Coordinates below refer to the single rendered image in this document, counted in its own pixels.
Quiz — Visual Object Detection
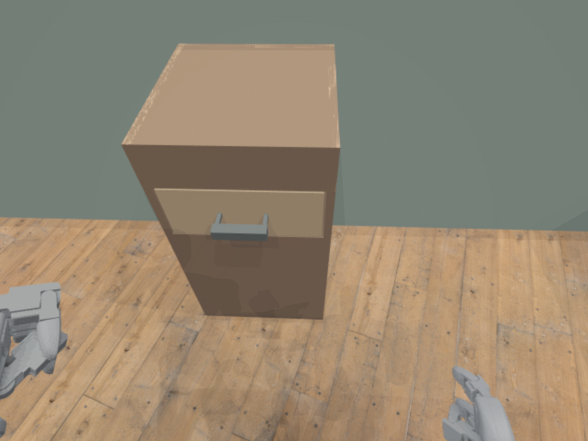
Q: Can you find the right robot hand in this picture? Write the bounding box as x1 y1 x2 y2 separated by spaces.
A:
442 366 515 441

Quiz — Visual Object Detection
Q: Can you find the handle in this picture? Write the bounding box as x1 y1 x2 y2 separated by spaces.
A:
210 213 268 241

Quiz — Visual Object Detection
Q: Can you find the left robot hand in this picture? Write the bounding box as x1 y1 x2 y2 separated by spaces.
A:
0 282 68 401

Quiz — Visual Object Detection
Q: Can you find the cabinet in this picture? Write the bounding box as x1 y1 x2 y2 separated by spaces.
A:
121 44 340 320

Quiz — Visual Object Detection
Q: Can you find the drawer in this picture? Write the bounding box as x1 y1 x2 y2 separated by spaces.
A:
154 188 324 236

